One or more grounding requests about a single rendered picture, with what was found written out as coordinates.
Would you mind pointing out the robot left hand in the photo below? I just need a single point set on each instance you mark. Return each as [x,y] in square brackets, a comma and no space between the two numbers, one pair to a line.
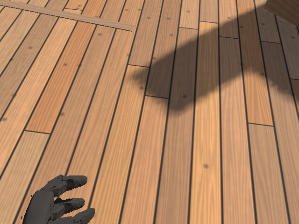
[42,209]

